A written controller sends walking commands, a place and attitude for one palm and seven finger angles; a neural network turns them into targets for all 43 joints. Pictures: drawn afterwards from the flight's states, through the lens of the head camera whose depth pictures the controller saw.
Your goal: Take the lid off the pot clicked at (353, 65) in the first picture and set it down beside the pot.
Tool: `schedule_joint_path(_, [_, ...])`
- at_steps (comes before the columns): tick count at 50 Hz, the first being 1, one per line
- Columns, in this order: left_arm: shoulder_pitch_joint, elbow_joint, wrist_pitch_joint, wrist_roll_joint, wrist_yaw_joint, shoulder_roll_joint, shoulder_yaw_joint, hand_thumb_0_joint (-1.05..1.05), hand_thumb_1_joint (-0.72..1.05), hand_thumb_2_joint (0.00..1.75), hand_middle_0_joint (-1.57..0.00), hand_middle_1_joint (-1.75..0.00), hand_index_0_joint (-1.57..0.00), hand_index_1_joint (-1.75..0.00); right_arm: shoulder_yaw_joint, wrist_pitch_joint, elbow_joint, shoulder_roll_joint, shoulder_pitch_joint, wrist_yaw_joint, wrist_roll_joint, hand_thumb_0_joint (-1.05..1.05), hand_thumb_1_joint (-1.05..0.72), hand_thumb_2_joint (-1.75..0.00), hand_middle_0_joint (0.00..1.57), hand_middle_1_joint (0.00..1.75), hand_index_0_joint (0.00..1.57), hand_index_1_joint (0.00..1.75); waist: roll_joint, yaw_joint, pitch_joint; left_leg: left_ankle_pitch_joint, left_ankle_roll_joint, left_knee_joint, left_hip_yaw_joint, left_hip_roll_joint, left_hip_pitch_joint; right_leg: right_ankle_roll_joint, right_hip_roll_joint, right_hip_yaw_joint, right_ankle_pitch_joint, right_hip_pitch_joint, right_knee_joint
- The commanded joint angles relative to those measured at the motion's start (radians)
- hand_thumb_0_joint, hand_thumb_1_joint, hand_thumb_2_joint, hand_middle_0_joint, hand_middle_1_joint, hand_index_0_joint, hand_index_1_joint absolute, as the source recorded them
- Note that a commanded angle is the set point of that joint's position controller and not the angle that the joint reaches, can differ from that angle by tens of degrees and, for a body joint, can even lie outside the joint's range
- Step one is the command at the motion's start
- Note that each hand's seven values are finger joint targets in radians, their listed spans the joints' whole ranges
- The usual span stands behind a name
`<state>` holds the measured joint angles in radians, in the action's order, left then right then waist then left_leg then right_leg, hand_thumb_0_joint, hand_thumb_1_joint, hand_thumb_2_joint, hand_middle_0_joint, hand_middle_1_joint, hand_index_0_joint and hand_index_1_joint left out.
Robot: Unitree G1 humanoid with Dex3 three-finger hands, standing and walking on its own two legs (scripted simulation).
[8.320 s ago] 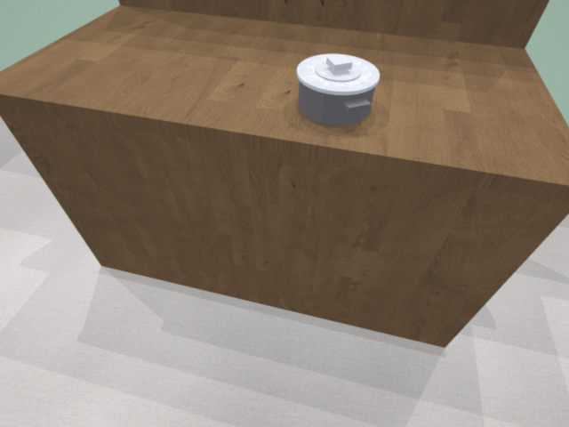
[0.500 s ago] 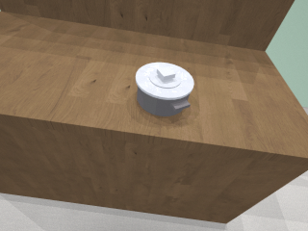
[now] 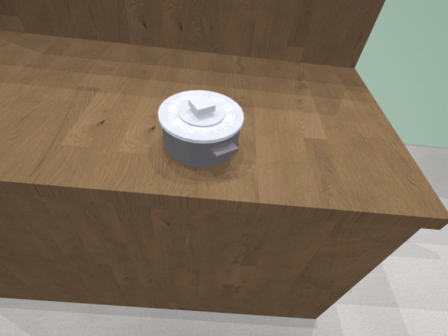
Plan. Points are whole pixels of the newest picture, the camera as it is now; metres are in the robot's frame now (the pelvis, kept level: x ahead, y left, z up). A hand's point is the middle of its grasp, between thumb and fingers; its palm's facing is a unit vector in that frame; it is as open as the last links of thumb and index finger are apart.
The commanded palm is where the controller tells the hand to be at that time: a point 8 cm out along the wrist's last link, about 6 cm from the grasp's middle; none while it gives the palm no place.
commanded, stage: shuffle to correct the standing spot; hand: left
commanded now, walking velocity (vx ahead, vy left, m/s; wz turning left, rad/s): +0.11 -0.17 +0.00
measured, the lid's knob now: (201, 105) +0.52 +0.09 +0.15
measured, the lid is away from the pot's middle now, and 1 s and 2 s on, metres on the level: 0.00 0.00 0.00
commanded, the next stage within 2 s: come to a stop and stand still in 0.24 s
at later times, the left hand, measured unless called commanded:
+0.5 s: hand out of the picture +0.14 +0.13 -0.18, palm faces +0.00 -0.98 -0.20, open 7.4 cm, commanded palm none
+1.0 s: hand out of the picture +0.11 +0.18 -0.19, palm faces +0.06 -0.98 -0.20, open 7.4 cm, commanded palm none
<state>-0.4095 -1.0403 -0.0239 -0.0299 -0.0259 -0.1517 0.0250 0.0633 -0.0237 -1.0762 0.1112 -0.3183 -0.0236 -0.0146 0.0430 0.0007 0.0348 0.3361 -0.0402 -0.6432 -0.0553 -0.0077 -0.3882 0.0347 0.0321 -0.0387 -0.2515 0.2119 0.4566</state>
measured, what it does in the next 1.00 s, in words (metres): steps on the spot: right foot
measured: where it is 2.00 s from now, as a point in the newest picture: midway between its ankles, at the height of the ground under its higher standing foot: outside the picture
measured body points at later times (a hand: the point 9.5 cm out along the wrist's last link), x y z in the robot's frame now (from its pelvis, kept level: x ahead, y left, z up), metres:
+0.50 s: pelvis +0.06 -0.05 -0.01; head +0.11 -0.04 +0.44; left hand +0.14 +0.19 -0.16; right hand +0.01 -0.25 -0.15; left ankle +0.02 +0.07 -0.74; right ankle +0.08 -0.21 -0.74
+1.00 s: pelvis +0.05 -0.02 +0.00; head +0.09 +0.03 +0.44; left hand +0.10 +0.23 -0.17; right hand +0.14 -0.25 -0.13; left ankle +0.04 +0.06 -0.74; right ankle +0.02 -0.18 -0.69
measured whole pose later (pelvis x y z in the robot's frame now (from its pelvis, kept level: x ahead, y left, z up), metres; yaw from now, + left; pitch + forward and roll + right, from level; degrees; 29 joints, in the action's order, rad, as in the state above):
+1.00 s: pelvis +0.05 -0.02 +0.00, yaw +1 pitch +0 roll -1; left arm -0.20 -0.96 -0.07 -0.02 -0.05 -0.24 0.05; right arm 0.04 -0.01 -0.94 0.11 -0.18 -0.03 -0.02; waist 0.08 -0.01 -0.08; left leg 0.30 -0.07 -0.53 -0.08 -0.01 -0.23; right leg -0.02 -0.04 0.02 -0.50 0.36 0.89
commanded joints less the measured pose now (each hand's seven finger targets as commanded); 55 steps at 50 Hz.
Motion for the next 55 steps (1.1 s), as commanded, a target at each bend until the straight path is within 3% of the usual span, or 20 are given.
schedule_joint_path(1, [0.015, 0.068, 0.026, 0.004, -0.008, -0.094, 0.024, 0.0, 0.9, 0.9, -0.2, -0.3, -0.2, -0.3, 0.006, 0.026, 0.056, 0.046, -0.043, -0.003, 0.004, 0.0, -0.9, -0.9, 0.2, 0.3, 0.2, 0.3, 0.062, 0.039, -0.139, 0.043, 0.011, -0.152, -0.004, 0.017, 0.012, 0.169, -0.231, 0.266, -0.252, 0.176, -0.237])
schedule_joint_path(5, [-0.01, 0.064, 0.02, 0.006, 0.0, -0.075, 0.019, 0.0, 0.9, 0.9, -0.2, -0.3, -0.2, -0.3, -0.008, 0.044, 0.052, 0.04, -0.062, -0.008, -0.004, 0.0, -0.9, -0.9, 0.2, 0.3, 0.2, 0.3, -0.038, 0.022, -0.177, 0.046, -0.003, 0.194, 0.04, 0.055, 0.138, 0.103, -0.133, 0.166, -0.203, 0.225, -0.051])
schedule_joint_path(7, [0.005, 0.093, 0.021, 0.007, 0.013, -0.035, 0.013, 0.0, 0.9, 0.9, -0.2, -0.3, -0.2, -0.3, 0.013, 0.049, 0.044, 0.146, -0.145, -0.021, -0.017, 0.0, -0.9, -0.9, 0.2, 0.3, 0.2, 0.3, -0.28, 0.044, -0.162, 0.143, -0.118, 0.415, 0.439, 0.328, 0.204, 0.02, -0.003, -0.006, -0.195, 0.352, 0.236])
schedule_joint_path(9, [0.074, 0.116, 0.011, -0.008, 0.012, -0.068, 0.022, 0.0, 0.9, 0.9, -0.2, -0.3, -0.2, -0.3, 0.022, 0.052, 0.035, 0.16, -0.173, -0.025, -0.02, 0.0, -0.9, -0.9, 0.2, 0.3, 0.2, 0.3, -0.298, 0.043, -0.144, 0.031, -0.19, 0.454, 0.531, 0.383, 0.18, 0.012, -0.033, 0.06, -0.252, 0.409, 0.535])
schedule_joint_path(11, [0.116, 0.122, 0.022, -0.005, 0.016, -0.066, 0.027, 0.0, 0.9, 0.9, -0.2, -0.3, -0.2, -0.3, 0.013, 0.068, 0.038, 0.125, -0.155, -0.026, -0.016, 0.0, -0.9, -0.9, 0.2, 0.3, 0.2, 0.3, -0.144, 0.028, -0.113, -0.168, -0.176, 0.415, 0.432, 0.35, 0.203, 0.002, -0.056, 0.099, -0.176, 0.434, 0.61])
schedule_joint_path(14, [0.146, 0.116, 0.02, 0.007, 0.026, -0.029, 0.018, 0.0, 0.9, 0.9, -0.2, -0.3, -0.2, -0.3, 0.006, 0.081, 0.048, 0.11, -0.13, -0.028, -0.014, 0.0, -0.9, -0.9, 0.2, 0.3, 0.2, 0.3, -0.097, 0.02, -0.086, -0.343, -0.143, 0.386, 0.275, 0.3, 0.226, -0.015, -0.072, 0.066, -0.128, 0.393, 0.562])
schedule_joint_path(19, [0.194, 0.131, 0.024, 0.017, 0.026, -0.013, 0.01, 0.0, 0.9, 0.9, -0.2, -0.3, -0.2, -0.3, 0.007, 0.07, 0.045, 0.118, -0.119, -0.017, -0.019, 0.0, -0.9, -0.9, 0.2, 0.3, 0.2, 0.3, -0.208, 0.034, -0.07, -0.423, -0.092, 0.334, 0.161, 0.244, 0.199, -0.027, -0.067, -0.015, -0.121, 0.222, 0.25])
schedule_joint_path(21, [0.125, 0.103, 0.036, 0.022, 0.017, -0.026, 0.016, 0.0, 0.9, 0.9, -0.2, -0.3, -0.2, -0.3, 0.006, 0.059, 0.048, 0.131, -0.091, -0.015, -0.013, 0.0, -0.9, -0.9, 0.2, 0.3, 0.2, 0.3, -0.183, -0.006, -0.028, -0.414, -0.042, 0.234, 0.13, 0.205, 0.157, -0.035, -0.045, -0.037, 0.016, 0.037, 0.035])
schedule_joint_path(22, [0.078, 0.08, 0.046, 0.022, 0.01, -0.058, 0.023, 0.0, 0.9, 0.9, -0.2, -0.3, -0.2, -0.3, 0.004, 0.057, 0.043, 0.117, -0.103, -0.009, -0.007, 0.0, -0.9, -0.9, 0.2, 0.3, 0.2, 0.3, -0.101, -0.021, 0.014, -0.333, -0.004, 0.165, 0.093, 0.157, 0.109, -0.04, -0.069, -0.007, 0.131, -0.1, -0.05])
schedule_joint_path(24, [0.035, 0.058, 0.06, 0.021, -0.013, -0.165, 0.032, 0.0, 0.9, 0.9, -0.2, -0.3, -0.2, -0.3, -0.012, 0.049, 0.051, 0.04, -0.114, -0.004, 0.009, 0.0, -0.9, -0.9, 0.2, 0.3, 0.2, 0.3, 0.173, -0.02, 0.073, 0.114, 0.065, 0.061, -0.002, 0.042, -0.054, 0.046, -0.324, 0.241, 0.537, -0.272, -0.055])
schedule_joint_path(25, [0.047, 0.063, 0.061, 0.014, -0.013, -0.183, 0.028, 0.0, 0.9, 0.9, -0.2, -0.3, -0.2, -0.3, -0.009, 0.04, 0.047, 0.045, -0.116, -0.009, 0.011, 0.0, -0.9, -0.9, 0.2, 0.3, 0.2, 0.3, 0.151, -0.01, 0.055, 0.198, 0.068, 0.006, -0.003, 0.032, -0.003, 0.095, -0.374, 0.257, 0.563, -0.193, -0.077])
schedule_joint_path(27, [0.144, 0.081, 0.052, 0.009, -0.016, -0.171, 0.028, 0.0, 0.9, 0.9, -0.2, -0.3, -0.2, -0.3, -0.008, 0.034, 0.028, 0.028, -0.134, -0.004, 0.014, 0.0, -0.9, -0.9, 0.2, 0.3, 0.2, 0.3, 0.082, 0.031, -0.019, 0.013, 0.064, 0.103, 0.008, 0.037, 0.09, 0.055, -0.291, 0.179, 0.565, -0.054, -0.008])
schedule_joint_path(29, [0.179, 0.093, 0.046, 0.02, -0.022, -0.156, 0.027, 0.0, 0.9, 0.9, -0.2, -0.3, -0.2, -0.3, 0.001, 0.032, 0.018, 0.072, -0.121, -0.009, 0.018, 0.0, -0.9, -0.9, 0.2, 0.3, 0.2, 0.3, 0.139, 0.023, -0.014, -0.245, 0.063, 0.114, 0.036, 0.065, 0.141, 0.032, -0.228, 0.117, 0.639, -0.054, 0.047])
schedule_joint_path(33, [0.131, 0.105, 0.038, 0.016, -0.035, -0.184, 0.049, 0.0, 0.9, 0.9, -0.2, -0.3, -0.2, -0.3, 0.008, 0.026, 0.05, 0.098, -0.073, -0.019, 0.019, 0.0, -0.9, -0.9, 0.2, 0.3, 0.2, 0.3, -0.009, -0.01, 0.036, -0.434, 0.067, 0.064, 0.006, 0.07, 0.163, 0.027, -0.248, 0.132, 0.848, -0.113, 0.115])
schedule_joint_path(37, [0.103, 0.106, 0.026, 0.002, -0.04, -0.216, 0.062, 0.0, 0.9, 0.9, -0.2, -0.3, -0.2, -0.3, 0.014, 0.014, 0.112, 0.09, 0.006, -0.016, 0.022, 0.0, -0.9, -0.9, 0.2, 0.3, 0.2, 0.3, 0.157, -0.036, 0.045, 0.046, 0.078, -0.035, -0.004, 0.017, 0.024, 0.117, -0.337, 0.223, 0.994, -0.206, 0.086])
schedule_joint_path(41, [0.175, 0.156, 0.01, -0.001, -0.038, -0.202, 0.056, 0.0, 0.9, 0.9, -0.2, -0.3, -0.2, -0.3, 0.013, 0.015, 0.126, 0.09, -0.013, -0.007, 0.023, 0.0, -0.9, -0.9, 0.2, 0.3, 0.2, 0.3, 0.133, 0.018, 0.031, -0.114, 0.066, 0.172, -0.016, 0.031, 0.195, 0.057, -0.276, 0.163, 0.703, -0.021, 0.1])
schedule_joint_path(44, [0.233, 0.194, -0.011, 0.01, -0.039, -0.1, 0.032, 0.0, 0.9, 0.9, -0.2, -0.3, -0.2, -0.3, 0.019, 0.032, 0.141, 0.171, -0.011, -0.001, 0.003, 0.0, -0.9, -0.9, 0.2, 0.3, 0.2, 0.3, -0.352, 0.043, -0.009, -0.782, -0.095, 0.302, 0.232, 0.295, 0.253, -0.073, -0.042, 0.011, -0.298, 0.154, 0.363])
schedule_joint_path(45, [0.241, 0.181, -0.024, 0.01, -0.044, -0.117, 0.035, 0.0, 0.9, 0.9, -0.2, -0.3, -0.2, -0.3, 0.009, 0.029, 0.143, 0.158, 0.008, -0.012, -0.003, 0.0, -0.9, -0.9, 0.2, 0.3, 0.2, 0.3, -0.329, 0.042, -0.046, -0.795, -0.129, 0.301, 0.22, 0.283, 0.164, -0.063, -0.06, 0.089, -0.351, 0.13, 0.472])
schedule_joint_path(49, [0.17, 0.149, -0.021, 0.014, -0.024, -0.109, 0.035, 0.0, 0.9, 0.9, -0.2, -0.3, -0.2, -0.3, -0.001, 0.027, 0.186, 0.159, 0.13, -0.009, -0.005, 0.0, -0.9, -0.9, 0.2, 0.3, 0.2, 0.3, -0.193, -0.027, -0.056, -0.527, -0.124, 0.303, 0.15, 0.214, 0.171, -0.049, -0.061, 0.053, -0.251, 0.154, 0.499])
schedule_joint_path(55, [0.135, 0.138, -0.003, 0.015, -0.023, -0.083, 0.014, 0.0, 0.9, 0.9, -0.2, -0.3, -0.2, -0.3, -0.002, 0.026, 0.151, 0.16, 0.048, -0.012, -0.001, 0.0, -0.9, -0.9, 0.2, 0.3, 0.2, 0.3, -0.124, 0.0, 0.003, -0.483, -0.136, 0.299, 0.236, 0.231, 0.294, -0.04, -0.081, 0.026, -0.184, 0.067, 0.152])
